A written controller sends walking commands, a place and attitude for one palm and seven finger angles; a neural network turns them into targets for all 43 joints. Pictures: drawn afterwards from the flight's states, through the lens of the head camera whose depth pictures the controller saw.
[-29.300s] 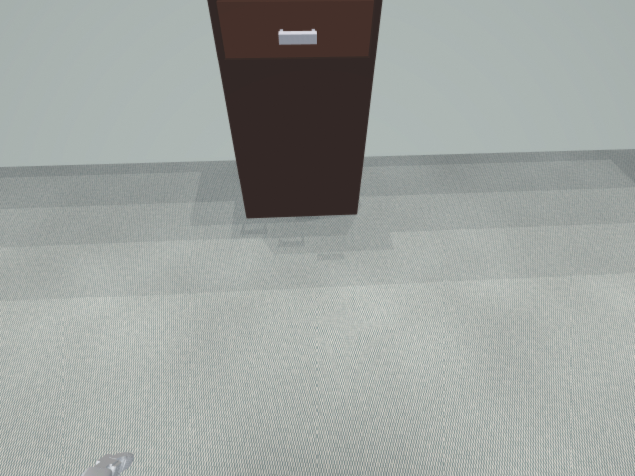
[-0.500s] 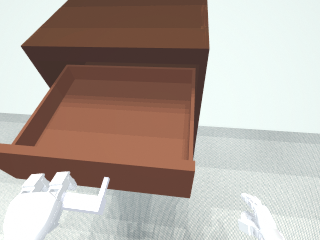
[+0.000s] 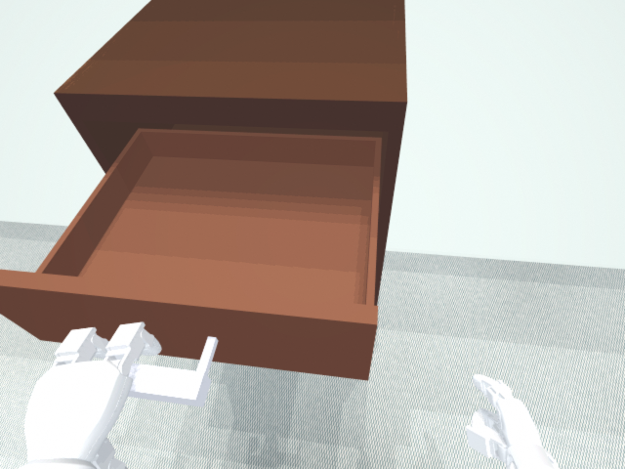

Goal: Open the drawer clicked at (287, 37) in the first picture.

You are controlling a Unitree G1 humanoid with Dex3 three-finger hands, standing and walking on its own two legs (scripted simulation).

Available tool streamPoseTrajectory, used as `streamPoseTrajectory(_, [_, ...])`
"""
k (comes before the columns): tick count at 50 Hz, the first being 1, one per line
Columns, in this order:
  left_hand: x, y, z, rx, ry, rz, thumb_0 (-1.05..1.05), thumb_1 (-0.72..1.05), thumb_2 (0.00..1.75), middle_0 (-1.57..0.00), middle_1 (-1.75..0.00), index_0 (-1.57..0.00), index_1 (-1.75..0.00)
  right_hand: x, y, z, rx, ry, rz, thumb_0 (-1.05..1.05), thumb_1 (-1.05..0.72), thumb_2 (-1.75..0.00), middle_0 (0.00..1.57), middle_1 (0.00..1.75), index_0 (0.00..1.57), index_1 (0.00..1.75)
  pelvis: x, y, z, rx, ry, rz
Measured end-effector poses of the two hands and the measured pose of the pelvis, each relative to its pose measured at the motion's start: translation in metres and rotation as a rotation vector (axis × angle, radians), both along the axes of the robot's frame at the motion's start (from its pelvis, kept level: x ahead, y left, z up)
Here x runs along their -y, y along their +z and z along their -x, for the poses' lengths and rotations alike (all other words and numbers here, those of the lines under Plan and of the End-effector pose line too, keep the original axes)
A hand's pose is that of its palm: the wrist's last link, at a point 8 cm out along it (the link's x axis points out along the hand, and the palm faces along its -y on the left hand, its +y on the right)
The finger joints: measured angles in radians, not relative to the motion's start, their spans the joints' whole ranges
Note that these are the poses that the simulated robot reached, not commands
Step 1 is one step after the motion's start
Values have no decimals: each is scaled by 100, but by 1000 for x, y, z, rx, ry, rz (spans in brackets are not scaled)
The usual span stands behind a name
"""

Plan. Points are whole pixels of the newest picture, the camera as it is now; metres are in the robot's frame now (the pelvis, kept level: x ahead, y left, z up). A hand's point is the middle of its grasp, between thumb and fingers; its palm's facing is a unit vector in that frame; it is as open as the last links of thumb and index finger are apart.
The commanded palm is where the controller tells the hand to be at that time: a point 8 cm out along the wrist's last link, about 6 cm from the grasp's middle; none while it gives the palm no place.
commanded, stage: lift the hand off the handle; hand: left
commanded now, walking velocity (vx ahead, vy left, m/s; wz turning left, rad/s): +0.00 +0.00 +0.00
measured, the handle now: (162, 361) +0.21 +0.21 +0.06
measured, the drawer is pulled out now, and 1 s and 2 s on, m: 0.29 0.28 0.28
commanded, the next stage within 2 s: draw the hand back to the body in 1.54 s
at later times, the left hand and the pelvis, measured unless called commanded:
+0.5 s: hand (114, 384) +0.18 +0.24 +0.07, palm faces +0.04 -0.08 -1.00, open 13.3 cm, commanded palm +0.15 +0.24 +0.14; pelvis +0.00 +0.00 +0.01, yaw +0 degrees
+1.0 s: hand (69, 345) +0.19 +0.25 +0.15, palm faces +0.16 -0.10 -0.98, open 13.4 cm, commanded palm +0.14 +0.25 +0.21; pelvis +0.01 +0.02 +0.02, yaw +1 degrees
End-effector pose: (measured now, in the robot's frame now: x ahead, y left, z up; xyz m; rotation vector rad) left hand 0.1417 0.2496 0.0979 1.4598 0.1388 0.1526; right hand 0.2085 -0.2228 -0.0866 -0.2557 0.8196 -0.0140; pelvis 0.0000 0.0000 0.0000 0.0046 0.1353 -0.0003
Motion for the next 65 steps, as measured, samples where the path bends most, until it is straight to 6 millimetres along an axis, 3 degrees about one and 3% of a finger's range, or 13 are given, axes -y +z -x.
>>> streamPoseTrajectory(6, [7, 4, -2, 53, -3, 1, 0, -48, 31, -32, -120, -35, -122, -1, -2, 6, -4, 6, -7, 1, -90, -90, 20, 30, 20, 30, -2, -1, 3, 4, -1, -3])
streamPoseTrajectory(19, [8, 11, -12, 24, 4, -17, 0, -49, 30, -32, -120, -38, -125, -26, -5, 12, -11, 25, -70, 1, -90, -90, 20, 30, 20, 30, -1, 4, 7, 43, 5, -4])
streamPoseTrajectory(37, [-2, 56, -17, 37, -34, -5, 0, -49, 30, -32, -120, -44, -122, -21, 20, -9, 39, 29, -21, 1, -90, -90, 20, 30, 20, 30, -9, 18, -1, 92, 8, 9])
streamPoseTrajectory(54, [-5, 121, -22, 180, -40, -19, 0, -50, 30, -32, -120, -37, -122, -52, 35, -23, 68, 76, -98, 1, -90, -90, 20, 30, 20, 30, -21, 25, -5, 129, 11, 13])
streamPoseTrajectory(65, [1, 144, -24, 156, -73, -1, 0, -50, 30, -32, -120, -33, -120, -54, 45, -25, 92, 87, -123, 1, -90, -90, 20, 30, 20, 30, -20, 28, -4, 151, 10, 11])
